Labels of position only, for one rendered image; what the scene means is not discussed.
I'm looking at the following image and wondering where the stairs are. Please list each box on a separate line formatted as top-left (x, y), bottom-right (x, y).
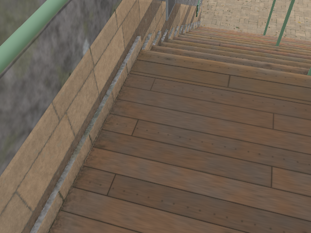
top-left (151, 26), bottom-right (311, 75)

